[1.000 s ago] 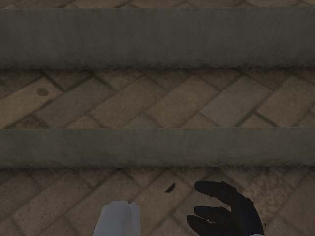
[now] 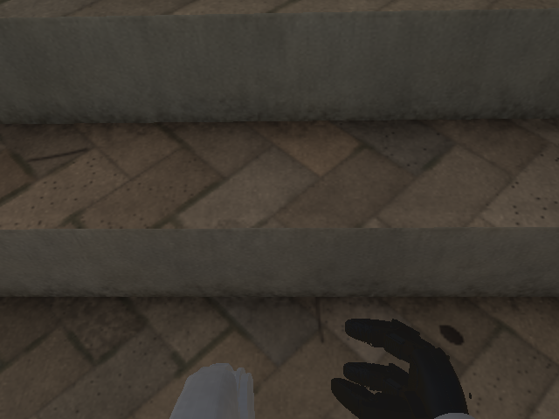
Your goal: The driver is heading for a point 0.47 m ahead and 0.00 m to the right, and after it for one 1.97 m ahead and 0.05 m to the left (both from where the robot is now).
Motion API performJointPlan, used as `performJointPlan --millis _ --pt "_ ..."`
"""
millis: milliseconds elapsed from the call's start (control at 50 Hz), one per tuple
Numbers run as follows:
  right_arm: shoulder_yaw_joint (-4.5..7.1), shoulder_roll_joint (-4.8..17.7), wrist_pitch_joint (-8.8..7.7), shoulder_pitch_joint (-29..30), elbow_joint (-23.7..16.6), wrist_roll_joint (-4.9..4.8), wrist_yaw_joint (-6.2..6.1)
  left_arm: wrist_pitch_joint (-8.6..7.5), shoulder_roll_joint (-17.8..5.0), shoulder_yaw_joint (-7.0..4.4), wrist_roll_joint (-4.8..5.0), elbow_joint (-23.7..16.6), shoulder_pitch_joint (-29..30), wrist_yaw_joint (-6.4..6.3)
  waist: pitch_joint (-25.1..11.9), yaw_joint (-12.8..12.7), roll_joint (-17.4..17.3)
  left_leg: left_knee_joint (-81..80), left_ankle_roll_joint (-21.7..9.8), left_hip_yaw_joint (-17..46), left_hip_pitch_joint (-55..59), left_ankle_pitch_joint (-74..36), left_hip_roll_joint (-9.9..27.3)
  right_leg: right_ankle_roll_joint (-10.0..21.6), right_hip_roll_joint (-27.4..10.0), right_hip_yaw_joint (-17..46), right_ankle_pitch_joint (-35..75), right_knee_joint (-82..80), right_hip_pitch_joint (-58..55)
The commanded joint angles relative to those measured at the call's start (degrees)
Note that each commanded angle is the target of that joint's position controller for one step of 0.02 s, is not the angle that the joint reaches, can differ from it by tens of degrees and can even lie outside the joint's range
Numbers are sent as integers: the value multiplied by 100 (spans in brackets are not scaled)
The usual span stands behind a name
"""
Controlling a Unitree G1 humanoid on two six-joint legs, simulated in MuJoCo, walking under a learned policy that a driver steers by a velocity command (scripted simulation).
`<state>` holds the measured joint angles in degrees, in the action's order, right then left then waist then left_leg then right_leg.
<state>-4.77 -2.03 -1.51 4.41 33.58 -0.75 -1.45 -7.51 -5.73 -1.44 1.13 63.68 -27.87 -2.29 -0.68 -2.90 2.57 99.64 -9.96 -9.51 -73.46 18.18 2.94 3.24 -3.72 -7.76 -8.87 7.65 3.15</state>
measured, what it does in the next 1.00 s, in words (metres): climbs: left foot 0.21 m higher, then right foot 0.21 m higher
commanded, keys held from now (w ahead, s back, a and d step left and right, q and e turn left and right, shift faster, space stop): w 1.00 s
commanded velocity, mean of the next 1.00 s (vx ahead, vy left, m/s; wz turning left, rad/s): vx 0.50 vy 0.00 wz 0.00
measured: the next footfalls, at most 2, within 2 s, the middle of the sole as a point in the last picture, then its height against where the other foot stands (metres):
left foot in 0.04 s outside the picture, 0.21 m higher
right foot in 0.58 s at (381, 359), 0.21 m higher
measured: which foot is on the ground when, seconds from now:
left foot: up 0.00-0.02, down 0.04-0.62, up 0.64-1.00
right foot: down 0.00-0.06, up 0.08-0.56, down 0.58-1.00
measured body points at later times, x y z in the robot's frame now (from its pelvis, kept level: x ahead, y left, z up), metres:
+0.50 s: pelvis +0.22 +0.01 +0.20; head +0.26 +0.02 +0.65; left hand +0.48 +0.11 +0.13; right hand +0.12 -0.19 +0.06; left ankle +0.16 +0.09 -0.55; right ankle +0.36 -0.11 -0.23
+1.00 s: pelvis +0.45 -0.02 +0.41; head +0.47 -0.04 +0.86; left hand +0.38 +0.18 +0.26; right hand +0.70 -0.14 +0.35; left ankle +0.57 +0.09 +0.00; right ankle +0.40 -0.10 -0.34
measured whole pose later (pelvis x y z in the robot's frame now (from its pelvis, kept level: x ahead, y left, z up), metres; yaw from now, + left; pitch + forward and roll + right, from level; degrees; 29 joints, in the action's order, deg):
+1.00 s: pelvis +0.45 -0.02 +0.41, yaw +0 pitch +3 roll +2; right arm -3.7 -2.1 -2.0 0.9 34.5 0.2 -2.1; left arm -8.3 -5.0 -1.2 0.1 64.4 -26.7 -0.8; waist -1.6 -1.4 0.5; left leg 118.3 -9.0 -3.6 -80.9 8.7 1.9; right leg 2.8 -2.3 -8.7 -13.7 18.7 8.3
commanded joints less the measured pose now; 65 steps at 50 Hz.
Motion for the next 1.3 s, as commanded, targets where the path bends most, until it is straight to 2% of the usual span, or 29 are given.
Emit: performJointPlan --millis 20,60,80,100,120,160,200,340,460,500,540,580,620,640,660,700,740,820,920,1020,1060,1100,1120,1140,1160,1180,1220,1260,1300 --pt "176 470 -25 -704 88 -152 9 -144 -1096 -156 139 -433 -544 -113 -1492 492 773 -1976 -130 -786 4095 1281 -767 1246 -1052 160 9592 674 254" --pt "502 1390 1 -2507 502 186 31 -374 -1694 -347 233 -772 23 210 -2784 1327 1086 -3376 -220 561 5606 1689 -697 1175 -1214 339 9743 3236 -202" --pt "747 2002 75 -2805 728 411 -83 -434 -1400 -364 264 -1180 334 452 -2746 1314 -246 -5143 -766 3589 6261 3188 570 864 -463 520 7998 4928 1764" --pt "942 2268 278 -3097 1007 428 -217 -428 -1195 -434 -90 -1448 1096 674 -2512 1536 -1328 -7949 -1091 6335 6460 4980 1081 783 730 816 1834 7324 3281" --pt "1073 2373 235 -2091 1032 279 -171 -310 -572 -380 -506 -1896 1467 633 -1969 1158 -1048 -8482 -735 6967 5934 5232 1322 540 935 1885 855 10551 4568" --pt "825 1402 -63 -1485 1793 270 -91 -75 456 13 -628 -2702 2054 393 -80 271 -323 -7486 -207 4832 4226 3673 1259 671 782 1872 1222 11951 5883" --pt "587 522 -274 -1726 2489 308 6 32 701 208 -458 -2615 1273 298 441 -306 132 -7339 242 3033 3837 1802 881 750 712 1898 1112 11791 6245" --pt "604 1207 -760 -2857 2995 136 204 372 622 339 -76 -2756 2219 -104 591 9 -615 -8473 8 1936 5230 -128 1067 617 603 1190 206 13423 8190" --pt "710 1292 -723 -3782 2951 89 -84 545 467 402 -229 -3606 4026 106 281 627 -695 -9466 -10 1541 6376 -109 848 459 -182 -65 19 10631 7871" --pt "853 1413 -617 -4139 2997 44 -250 618 776 550 -130 -3688 4231 176 18 900 -1207 -10435 -326 1169 7016 -1925 1006 660 -279 -406 -1184 8996 6707" --pt "733 1413 -669 -3835 2675 -172 -243 603 540 482 83 -3191 3289 174 -803 463 -1083 -9376 -439 465 6586 -8184 998 796 503 -991 -2216 7187 3746" --pt "952 2420 -968 -3599 2465 -295 29 674 -195 221 -4 -2748 1214 111 -2400 -617 -1733 -6944 -448 501 7538 -11306 1391 905 860 -354 -2328 5979 1921" --pt "997 2064 -1068 -2891 1859 -250 470 754 -1328 -233 -488 -2287 177 -49 -2773 -901 -77 -3714 -94 868 4853 -7578 204 1639 -740 4373 -4774 3127 518" --pt "1063 1711 -982 -2219 1568 98 556 879 -1587 -441 -441 -2149 610 -122 -2397 -840 756 -533 47 1281 3468 -2480 -805 1893 -1274 6689 -5853 949 808" --pt "949 1050 -889 -2026 1073 460 493 786 -1469 -470 -329 -2080 1512 -30 -1962 -314 267 2024 233 2092 2545 -1950 -736 1424 -1454 6480 -5654 817 1383" --pt "681 381 -664 -1204 289 511 227 524 -524 -207 -324 -1196 1915 7 -117 488 -278 3071 107 1912 1248 -2235 -654 948 -1321 4303 -4317 1723 2939" --pt "454 111 -593 -2109 471 361 135 286 258 10 -339 -589 1698 156 354 1028 -575 2753 16 2065 945 -2262 -570 535 -953 2569 -2559 1820 3302" --pt "329 89 -308 -1572 479 54 -42 -57 -177 25 -255 -179 878 321 578 743 -130 3604 49 1610 -95 -1774 -801 575 -1015 1537 -502 1127 2706" --pt "304 396 -218 -326 -135 69 -170 -205 -532 -14 -127 -157 388 260 696 565 -392 3088 106 1147 -999 -1079 -358 390 -866 1011 -1027 318 1776" --pt "78 33 13 627 -526 41 23 -32 -725 -239 -122 -28 -675 -142 -187 -45 666 86 -22 -123 413 48 311 956 -885 576 963 -1049 -2" --pt "142 300 -33 -129 -15 -156 17 -83 -738 -126 176 -423 -330 -155 -929 241 532 -1920 -110 -769 3402 1318 -533 1119 -881 0 7830 -6 565" --pt "377 993 2 -2072 432 14 3 -326 -1552 -285 288 -601 -160 79 -2322 1086 1144 -3087 -217 -249 4961 1565 -859 1250 -1345 62 10377 2321 -464" --pt "617 1566 27 -2666 652 237 17 -406 -1581 -349 308 -867 113 269 -2743 1369 735 -3876 -432 1593 5920 1863 -223 1007 -982 354 9275 3822 543" --pt "817 2102 177 -3007 876 427 -140 -440 -1347 -370 178 -1231 528 529 -2622 1403 -603 -6175 -896 4568 6178 4222 697 890 -149 482 6440 5487 2126" --pt "1022 2326 315 -2718 1093 366 -235 -368 -1063 -463 -206 -1495 1234 624 -2244 1383 -1380 -8336 -1105 6891 6084 5366 1178 690 856 978 1564 8638 3680" --pt "1042 2210 213 -1823 1115 263 -146 -264 -284 -306 -580 -2068 1571 555 -1677 927 -873 -8487 -581 6692 5482 4930 1404 510 856 1935 985 11213 4727" --pt "761 1178 -89 -1512 1980 306 -104 -31 604 63 -571 -2731 2011 370 156 71 -253 -7405 -83 4404 3909 3396 1251 702 758 1878 1290 12073 6029" --pt "591 531 -314 -1698 2528 320 41 71 752 220 -428 -2508 1093 281 480 -402 77 -7352 353 2712 3775 1542 850 764 691 1968 1262 11818 6299" --pt "611 708 -473 -1832 2695 197 171 211 636 236 -313 -2381 911 140 562 -489 -56 -7528 310 1919 3905 234 760 600 709 1866 1224 11605 6536"
Velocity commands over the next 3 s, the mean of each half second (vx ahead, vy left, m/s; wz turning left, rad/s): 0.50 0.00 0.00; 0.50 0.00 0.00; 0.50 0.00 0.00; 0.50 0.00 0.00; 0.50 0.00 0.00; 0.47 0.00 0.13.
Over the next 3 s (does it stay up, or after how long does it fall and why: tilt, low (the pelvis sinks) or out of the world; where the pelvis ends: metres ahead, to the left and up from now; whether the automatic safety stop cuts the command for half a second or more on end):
stays up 1.35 -0.09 1.23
